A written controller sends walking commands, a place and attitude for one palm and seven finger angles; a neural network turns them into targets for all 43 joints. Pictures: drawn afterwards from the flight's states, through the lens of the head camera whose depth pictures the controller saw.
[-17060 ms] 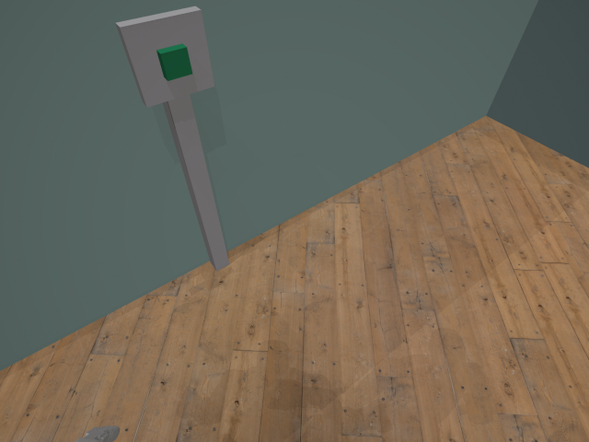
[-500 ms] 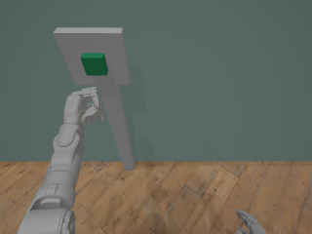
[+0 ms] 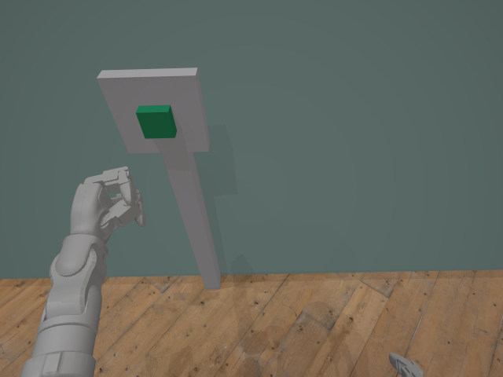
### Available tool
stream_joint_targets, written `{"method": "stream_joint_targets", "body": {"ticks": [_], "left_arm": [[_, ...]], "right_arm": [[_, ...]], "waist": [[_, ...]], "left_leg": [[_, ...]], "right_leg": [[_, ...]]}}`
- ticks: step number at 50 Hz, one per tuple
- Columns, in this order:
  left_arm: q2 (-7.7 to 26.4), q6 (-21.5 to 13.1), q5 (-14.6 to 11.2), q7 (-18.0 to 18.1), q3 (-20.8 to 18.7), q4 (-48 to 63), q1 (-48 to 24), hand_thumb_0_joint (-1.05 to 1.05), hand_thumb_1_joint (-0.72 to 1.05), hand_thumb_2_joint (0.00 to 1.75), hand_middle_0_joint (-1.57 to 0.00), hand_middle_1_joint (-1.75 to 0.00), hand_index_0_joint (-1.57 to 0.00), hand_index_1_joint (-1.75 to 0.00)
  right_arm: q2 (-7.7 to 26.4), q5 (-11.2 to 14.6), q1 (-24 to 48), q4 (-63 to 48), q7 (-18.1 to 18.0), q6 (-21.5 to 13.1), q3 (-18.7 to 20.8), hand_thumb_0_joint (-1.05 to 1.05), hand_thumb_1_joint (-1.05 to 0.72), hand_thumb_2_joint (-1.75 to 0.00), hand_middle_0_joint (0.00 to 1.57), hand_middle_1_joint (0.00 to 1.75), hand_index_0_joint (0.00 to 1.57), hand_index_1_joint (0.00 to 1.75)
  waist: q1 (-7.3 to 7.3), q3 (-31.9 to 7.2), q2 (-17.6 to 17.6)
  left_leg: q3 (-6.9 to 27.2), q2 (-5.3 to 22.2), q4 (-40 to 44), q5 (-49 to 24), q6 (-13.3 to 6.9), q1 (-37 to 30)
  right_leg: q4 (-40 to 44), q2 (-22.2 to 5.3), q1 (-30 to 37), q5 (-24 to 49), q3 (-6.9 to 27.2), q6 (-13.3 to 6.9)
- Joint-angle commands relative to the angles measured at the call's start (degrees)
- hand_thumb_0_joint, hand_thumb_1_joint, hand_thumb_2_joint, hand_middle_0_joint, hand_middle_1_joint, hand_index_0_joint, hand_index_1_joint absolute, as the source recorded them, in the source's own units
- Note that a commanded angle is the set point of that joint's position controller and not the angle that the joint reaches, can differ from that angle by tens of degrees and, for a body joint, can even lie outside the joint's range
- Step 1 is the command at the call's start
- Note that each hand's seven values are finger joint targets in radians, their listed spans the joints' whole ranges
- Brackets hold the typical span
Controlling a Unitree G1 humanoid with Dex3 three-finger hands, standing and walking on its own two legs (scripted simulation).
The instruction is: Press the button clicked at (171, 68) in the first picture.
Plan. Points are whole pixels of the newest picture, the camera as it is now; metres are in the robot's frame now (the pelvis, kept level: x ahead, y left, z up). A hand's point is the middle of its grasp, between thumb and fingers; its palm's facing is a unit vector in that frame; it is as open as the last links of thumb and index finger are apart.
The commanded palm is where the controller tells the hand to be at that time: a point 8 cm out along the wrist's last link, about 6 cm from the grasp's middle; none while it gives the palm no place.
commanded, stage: draw the hand back to the body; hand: left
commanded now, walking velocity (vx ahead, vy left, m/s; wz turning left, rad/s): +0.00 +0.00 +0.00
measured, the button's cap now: (157, 121) +0.55 +0.21 +0.12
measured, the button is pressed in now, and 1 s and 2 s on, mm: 0 0 0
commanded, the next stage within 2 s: step back with the hand held close in 1.10 s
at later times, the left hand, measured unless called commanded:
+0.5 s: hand (72, 251) +0.24 +0.24 +0.15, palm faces +0.36 -0.89 -0.28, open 3.1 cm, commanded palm +0.19 +0.27 +0.17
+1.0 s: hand (14, 289) +0.18 +0.26 +0.18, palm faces +0.46 -0.80 -0.38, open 3.1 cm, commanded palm +0.13 +0.29 +0.19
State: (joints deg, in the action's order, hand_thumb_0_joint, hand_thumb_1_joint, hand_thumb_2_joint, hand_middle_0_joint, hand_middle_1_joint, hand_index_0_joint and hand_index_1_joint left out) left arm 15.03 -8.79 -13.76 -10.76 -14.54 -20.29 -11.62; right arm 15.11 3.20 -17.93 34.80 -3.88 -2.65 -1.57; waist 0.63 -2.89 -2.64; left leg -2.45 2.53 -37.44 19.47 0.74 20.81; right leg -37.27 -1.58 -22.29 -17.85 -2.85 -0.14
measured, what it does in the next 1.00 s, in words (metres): stands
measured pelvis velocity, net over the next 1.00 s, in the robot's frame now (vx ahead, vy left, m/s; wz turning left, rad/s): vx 0.01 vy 0.01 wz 0.02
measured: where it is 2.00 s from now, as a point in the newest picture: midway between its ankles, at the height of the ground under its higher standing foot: outside the picture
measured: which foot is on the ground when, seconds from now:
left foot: down 0.00-1.00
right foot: down 0.00-1.00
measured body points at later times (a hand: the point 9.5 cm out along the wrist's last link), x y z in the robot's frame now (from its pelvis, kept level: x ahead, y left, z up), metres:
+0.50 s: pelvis +0.01 +0.01 +0.02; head -0.01 -0.01 +0.47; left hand +0.21 +0.28 +0.17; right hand +0.21 -0.19 -0.06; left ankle +0.00 +0.13 -0.72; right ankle +0.02 -0.12 -0.72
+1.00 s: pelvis +0.01 +0.01 +0.02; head -0.02 -0.01 +0.47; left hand +0.15 +0.30 +0.20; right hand +0.21 -0.20 -0.06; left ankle +0.00 +0.13 -0.72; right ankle +0.02 -0.12 -0.72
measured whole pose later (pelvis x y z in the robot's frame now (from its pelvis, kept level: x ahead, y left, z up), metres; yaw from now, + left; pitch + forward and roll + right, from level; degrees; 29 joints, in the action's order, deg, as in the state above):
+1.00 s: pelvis +0.01 +0.01 +0.02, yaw +1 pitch -6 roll +0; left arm 17.1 -4.9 -2.3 6.5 -16.5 26.1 29.7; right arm 12.9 -0.6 -11.5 36.1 -5.3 -7.1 -1.5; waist -4.8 1.4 -3.8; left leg -1.7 1.6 -23.9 14.6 0.2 3.4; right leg -22.4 -1.8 -3.7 -12.7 -4.0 0.7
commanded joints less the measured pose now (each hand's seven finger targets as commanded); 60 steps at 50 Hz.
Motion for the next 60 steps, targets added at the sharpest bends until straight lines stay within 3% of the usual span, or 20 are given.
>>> {"method": "stream_joint_targets", "body": {"ticks": [1, 2, 6, 7, 8, 9, 11, 12, 14, 16, 17, 20, 27, 34, 41, 44, 46, 50, 55, 60], "left_arm": [[10.8, -0.4, -1.7, -0.9, -2.5, 17.3, -15.2, 0.00, 0.90, 0.90, -1.30, -1.50, -1.30, -1.50], [10.4, 0.2, -2.0, -1.1, -1.9, 18.7, -14.6, 0.00, 0.90, 0.90, -1.30, -1.50, -1.30, -1.50], [9.4, 2.7, -2.2, -1.8, -1.4, 26.1, -10.2, 0.00, 0.90, 0.90, -1.30, -1.50, -1.30, -1.50], [13.5, 1.0, 4.5, 4.9, 0.4, 32.3, -7.7, 0.00, 0.90, 0.90, -1.30, -1.50, -1.30, -1.50], [10.5, 1.3, 5.4, 8.2, 1.1, 31.0, -2.7, 0.00, 0.90, 0.90, -1.30, -1.50, -1.30, -1.50], [8.9, 1.6, 6.5, 10.2, 2.7, 31.6, 0.0, 0.00, 0.90, 0.90, -1.30, -1.50, -1.30, -1.50], [9.9, 1.7, 7.9, 12.9, 1.4, 34.3, 2.5, 0.00, 0.90, 0.90, -1.30, -1.50, -1.30, -1.50], [10.8, 1.7, 8.3, 13.6, 0.8, 35.3, 3.6, 0.00, 0.90, 0.90, -1.30, -1.50, -1.30, -1.50], [10.3, 1.6, 9.2, 14.8, 0.9, 38.4, 4.6, 0.00, 0.90, 0.90, -1.30, -1.50, -1.30, -1.50], [9.2, 1.6, 9.9, 15.6, 1.8, 40.6, 6.0, 0.00, 0.90, 0.90, -1.30, -1.50, -1.30, -1.50], [9.7, 1.7, 10.0, 15.8, 1.6, 41.2, 7.1, 0.00, 0.90, 0.90, -1.30, -1.50, -1.30, -1.50], [9.5, 1.6, 10.6, 16.6, 1.1, 44.4, 10.1, 0.00, 0.90, 0.90, -1.30, -1.50, -1.30, -1.50], [10.6, 1.9, 10.8, 17.0, -2.5, 49.1, 23.2, 0.00, 0.90, 0.90, -1.30, -1.50, -1.30, -1.50], [11.2, 1.2, 10.9, 17.4, -5.3, 55.4, 31.1, 0.00, 0.90, 0.90, -1.30, -1.50, -1.30, -1.50], [12.4, 0.3, 10.8, 17.9, -8.5, 59.1, 39.0, 0.00, 0.90, 0.90, -1.30, -1.50, -1.30, -1.50], [11.1, 0.3, 11.1, 18.0, -6.9, 58.1, 36.7, 0.00, 0.90, 0.90, -1.30, -1.50, -1.30, -1.50], [10.8, 0.2, 11.3, 18.2, -6.5, 57.9, 35.4, 0.00, 0.90, 0.90, -1.30, -1.50, -1.30, -1.50], [11.4, -0.1, 11.4, 18.4, -6.9, 59.0, 34.4, 0.00, 0.90, 0.90, -1.30, -1.50, -1.30, -1.50], [11.4, 0.0, 11.3, 18.4, -7.3, 58.8, 35.9, 0.00, 0.90, 0.90, -1.30, -1.50, -1.30, -1.50], [11.3, 0.2, 11.1, 18.2, -7.5, 57.9, 36.0, 0.00, 0.90, 0.90, -1.30, -1.50, -1.30, -1.50]], "right_arm": [[6.4, 0.3, 9.5, -9.9, -1.2, -5.1, 1.9, 0.00, -0.90, -0.90, 0.20, 0.30, 0.20, 0.30], [6.5, 0.2, 9.8, -10.3, -1.4, -5.5, 1.7, 0.00, -0.90, -0.90, 0.20, 0.30, 0.20, 0.30], [5.7, 0.2, 11.6, -11.0, -1.5, -7.2, 1.2, 0.00, -0.90, -0.90, 0.20, 0.30, 0.20, 0.30], [5.5, -1.1, 11.7, -9.7, -1.9, -7.4, 1.7, 0.00, -0.90, -0.90, 0.20, 0.30, 0.20, 0.30], [5.1, -1.5, 12.7, -9.4, -2.1, -7.4, 1.3, 0.00, -0.90, -0.90, 0.20, 0.30, 0.20, 0.30], [4.8, -1.6, 12.9, -8.8, -2.1, -7.1, 1.0, 0.00, -0.90, -0.90, 0.20, 0.30, 0.20, 0.30], [4.6, -2.1, 13.3, -8.3, -2.1, -6.4, 0.8, 0.00, -0.90, -0.90, 0.20, 0.30, 0.20, 0.30], [4.8, -2.3, 13.4, -7.9, -2.1, -6.1, 1.0, 0.00, -0.90, -0.90, 0.20, 0.30, 0.20, 0.30], [4.2, -2.7, 13.8, -8.0, -2.1, -5.6, 0.7, 0.00, -0.90, -0.90, 0.20, 0.30, 0.20, 0.30], [3.7, -2.9, 14.4, -8.1, -2.1, -5.3, 0.5, 0.00, -0.90, -0.90, 0.20, 0.30, 0.20, 0.30], [4.0, -3.1, 14.8, -7.9, -2.1, -5.3, 0.5, 0.00, -0.90, -0.90, 0.20, 0.30, 0.20, 0.30], [3.7, -3.5, 15.3, -8.1, -2.0, -5.1, 0.5, 0.00, -0.90, -0.90, 0.20, 0.30, 0.20, 0.30], [3.7, -4.2, 15.6, -8.2, -1.2, -4.9, 1.0, 0.00, -0.90, -0.90, 0.20, 0.30, 0.20, 0.30], [3.2, -4.1, 15.5, -8.6, -0.9, -5.4, 1.5, 0.00, -0.90, -0.90, 0.20, 0.30, 0.20, 0.30], [2.9, -3.8, 14.9, -8.8, -1.2, -6.9, 1.9, 0.00, -0.90, -0.90, 0.20, 0.30, 0.20, 0.30], [3.2, -3.8, 14.5, -8.3, -1.5, -7.3, 2.1, 0.00, -0.90, -0.90, 0.20, 0.30, 0.20, 0.30], [3.2, -3.8, 14.2, -8.1, -1.8, -7.4, 2.2, 0.00, -0.90, -0.90, 0.20, 0.30, 0.20, 0.30], [3.1, -3.9, 14.4, -8.0, -2.0, -7.8, 2.1, 0.00, -0.90, -0.90, 0.20, 0.30, 0.20, 0.30], [2.7, -4.1, 14.7, -7.9, -2.0, -8.1, 1.9, 0.00, -0.90, -0.90, 0.20, 0.30, 0.20, 0.30], [2.5, -4.0, 14.8, -7.9, -1.9, -8.0, 1.8, 0.00, -0.90, -0.90, 0.20, 0.30, 0.20, 0.30]], "waist": [[-1.33, -10.7, 1.5], [-1.01, -10.7, 2.9], [-1.97, -10.4, 0.0], [-2.37, -8.5, 3.6], [-2.02, -4.4, 4.4], [-2.11, -3.0, 3.2], [-2.45, -3.0, 1.7], [-2.54, -3.0, 3.1], [-2.54, -4.3, 0.6], [-2.45, -2.8, -1.9], [-2.52, -2.0, -0.1], [-2.90, -2.7, -1.6], [-4.16, -1.7, 1.3], [-4.49, -0.5, -1.3], [-5.12, 1.7, 0.2], [-4.23, 4.1, 0.4], [-4.04, 3.6, 1.1], [-4.38, 2.4, -0.7], [-4.82, 2.1, -0.4], [-4.75, 4.2, -0.9]], "left_leg": [[1.6, -2.9, 7.2, -6.2, -2.2, -4.1], [1.7, -2.9, 7.2, -5.9, -2.4, -4.3], [2.1, -2.9, 8.0, -9.2, -2.0, -7.1], [1.2, -2.8, 10.4, -9.2, -2.6, -8.5], [1.2, -2.5, 11.5, -8.4, -2.6, -8.8], [1.4, -2.4, 12.7, -8.0, -2.5, -9.2], [1.2, -2.2, 14.2, -9.8, -2.3, -11.3], [1.0, -2.2, 14.8, -10.7, -2.5, -11.9], [0.9, -2.3, 15.8, -12.8, -2.3, -14.1], [1.0, -2.3, 17.0, -13.0, -2.0, -15.2], [1.0, -2.2, 17.3, -12.8, -2.1, -15.4], [1.4, -2.2, 18.2, -14.2, -1.9, -16.8], [1.4, -2.1, 18.2, -18.3, -1.8, -16.5], [1.2, -2.0, 17.7, -18.9, -1.7, -15.8], [1.3, -1.8, 17.3, -17.6, -1.6, -14.9], [1.2, -1.8, 17.6, -14.7, -1.8, -14.6], [1.2, -1.8, 17.6, -13.7, -2.0, -15.2], [1.4, -2.0, 17.8, -13.0, -1.9, -15.5], [1.5, -2.0, 17.6, -14.4, -1.8, -15.4], [1.3, -1.8, 17.9, -13.2, -1.6, -14.7]], "right_leg": [[7.3, 1.9, 7.8, 9.1, 0.6, -0.8], [7.8, 1.8, 8.2, 8.2, 0.8, -0.6], [7.4, 1.8, 9.4, 11.8, -0.2, -0.9], [12.0, 1.0, 9.5, 9.0, 1.4, -0.8], [13.2, 1.0, 8.9, 7.8, 1.0, -0.6], [13.7, 0.9, 10.0, 7.2, 0.8, -0.5], [14.7, 1.0, 12.4, 8.7, 0.6, -0.7], [15.8, 1.2, 13.5, 9.3, 0.8, -0.7], [16.0, 0.9, 15.9, 11.6, 0.8, -0.7], [17.0, 1.1, 16.1, 11.2, 0.5, -0.9], [18.0, 1.3, 16.3, 10.9, 0.5, -0.8], [18.1, 1.4, 18.0, 11.7, 0.3, -1.0], [18.4, 1.6, 20.5, 15.5, 0.0, -0.7], [18.0, 1.4, 20.2, 15.8, 0.0, -0.7], [18.2, 1.6, 18.8, 14.5, -0.1, -0.6], [19.1, 1.6, 16.7, 11.2, 0.0, -0.4], [19.4, 1.5, 16.3, 9.7, 0.0, -0.3], [19.4, 1.4, 17.2, 9.0, 0.3, -0.6], [19.0, 1.4, 18.0, 10.9, 0.3, -0.6], [19.7, 1.5, 17.3, 9.7, 0.5, -0.6]]}}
